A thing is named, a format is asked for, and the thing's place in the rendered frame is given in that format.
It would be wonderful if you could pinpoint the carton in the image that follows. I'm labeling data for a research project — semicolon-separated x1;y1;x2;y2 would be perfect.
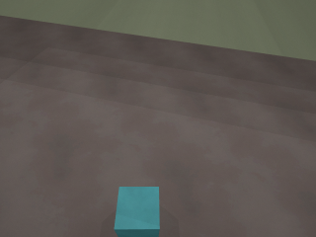
114;187;160;237

